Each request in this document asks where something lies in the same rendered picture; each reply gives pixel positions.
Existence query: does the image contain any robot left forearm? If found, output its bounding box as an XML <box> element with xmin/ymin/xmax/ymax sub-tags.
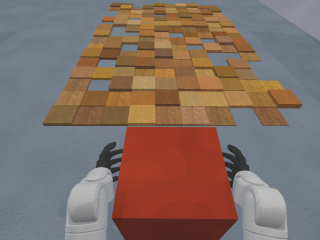
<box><xmin>65</xmin><ymin>167</ymin><xmax>114</xmax><ymax>240</ymax></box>

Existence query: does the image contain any carton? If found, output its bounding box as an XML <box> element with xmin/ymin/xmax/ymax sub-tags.
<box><xmin>111</xmin><ymin>127</ymin><xmax>238</xmax><ymax>240</ymax></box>

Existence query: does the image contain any robot left hand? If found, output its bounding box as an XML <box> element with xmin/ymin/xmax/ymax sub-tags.
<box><xmin>95</xmin><ymin>142</ymin><xmax>123</xmax><ymax>182</ymax></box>

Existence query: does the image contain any robot right hand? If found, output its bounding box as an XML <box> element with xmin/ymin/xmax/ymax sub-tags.
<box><xmin>222</xmin><ymin>144</ymin><xmax>250</xmax><ymax>189</ymax></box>

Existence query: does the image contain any robot right forearm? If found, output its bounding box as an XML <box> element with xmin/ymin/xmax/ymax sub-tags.
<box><xmin>232</xmin><ymin>170</ymin><xmax>288</xmax><ymax>240</ymax></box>

